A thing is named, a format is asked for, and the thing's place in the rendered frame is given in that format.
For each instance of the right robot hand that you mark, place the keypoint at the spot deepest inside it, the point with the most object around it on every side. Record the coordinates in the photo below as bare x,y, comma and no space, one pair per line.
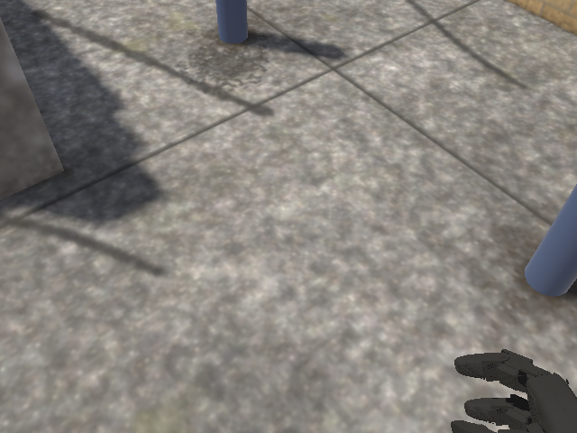
551,405

